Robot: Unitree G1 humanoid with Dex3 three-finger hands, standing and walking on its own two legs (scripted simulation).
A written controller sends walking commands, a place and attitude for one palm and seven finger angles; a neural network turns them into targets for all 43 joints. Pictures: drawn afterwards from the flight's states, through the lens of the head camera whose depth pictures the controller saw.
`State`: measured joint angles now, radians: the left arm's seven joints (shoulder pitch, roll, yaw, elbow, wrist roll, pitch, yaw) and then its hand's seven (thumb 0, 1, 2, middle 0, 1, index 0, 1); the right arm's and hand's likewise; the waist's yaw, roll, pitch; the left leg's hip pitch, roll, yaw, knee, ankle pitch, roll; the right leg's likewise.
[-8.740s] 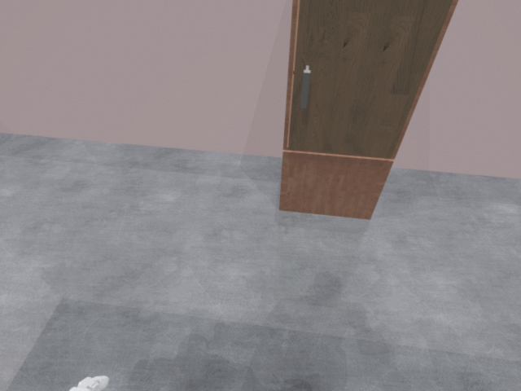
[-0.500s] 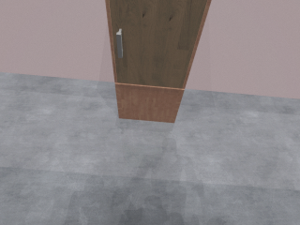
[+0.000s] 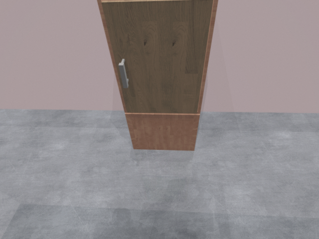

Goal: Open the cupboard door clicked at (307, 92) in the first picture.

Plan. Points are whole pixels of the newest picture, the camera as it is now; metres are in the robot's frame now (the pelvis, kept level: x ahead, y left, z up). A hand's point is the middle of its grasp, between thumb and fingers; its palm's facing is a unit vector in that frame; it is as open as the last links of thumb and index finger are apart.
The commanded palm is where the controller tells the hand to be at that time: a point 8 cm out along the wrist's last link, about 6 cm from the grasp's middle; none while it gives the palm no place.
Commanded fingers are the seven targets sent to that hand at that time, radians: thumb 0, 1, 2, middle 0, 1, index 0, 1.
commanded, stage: take the last steps up to it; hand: left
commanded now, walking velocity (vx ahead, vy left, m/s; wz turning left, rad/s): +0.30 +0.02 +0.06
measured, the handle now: (124, 73) +0.84 +0.20 -0.04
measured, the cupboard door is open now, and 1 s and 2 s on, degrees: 0 0 0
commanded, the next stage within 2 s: come to a stop and stand still in 0.66 s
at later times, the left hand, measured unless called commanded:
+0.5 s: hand out of the picture +0.06 +0.20 -0.18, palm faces +0.14 -0.99 -0.10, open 7.4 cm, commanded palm none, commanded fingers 0.00 0.90 0.90 -0.20 -0.30 -0.20 -0.30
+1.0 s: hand (105, 168) +0.39 +0.22 -0.16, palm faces -0.01 -0.98 -0.21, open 7.4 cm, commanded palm none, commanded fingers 0.00 0.90 0.90 -0.20 -0.30 -0.20 -0.30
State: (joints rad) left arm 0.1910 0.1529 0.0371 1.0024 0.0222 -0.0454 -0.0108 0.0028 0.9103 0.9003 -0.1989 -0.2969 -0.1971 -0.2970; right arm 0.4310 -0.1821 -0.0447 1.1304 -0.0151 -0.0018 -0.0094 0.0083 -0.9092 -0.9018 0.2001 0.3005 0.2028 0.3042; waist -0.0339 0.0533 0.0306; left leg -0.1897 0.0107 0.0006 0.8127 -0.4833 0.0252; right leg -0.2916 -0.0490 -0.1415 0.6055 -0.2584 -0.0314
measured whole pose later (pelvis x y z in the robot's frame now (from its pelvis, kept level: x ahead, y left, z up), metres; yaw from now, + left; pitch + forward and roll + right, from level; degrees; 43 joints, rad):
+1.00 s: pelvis +0.30 +0.05 +0.00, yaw +1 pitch -1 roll +1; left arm 0.13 0.14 0.03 1.02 0.02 -0.01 0.03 0.00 0.91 0.90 -0.20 -0.30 -0.19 -0.30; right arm 0.37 -0.09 -0.04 1.13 0.00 0.00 -0.03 0.01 -0.91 -0.90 0.20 0.30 0.20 0.30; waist -0.05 0.02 0.08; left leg -0.15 0.03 0.12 0.65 -0.46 0.00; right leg -0.36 -0.05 -0.10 0.58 -0.18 -0.02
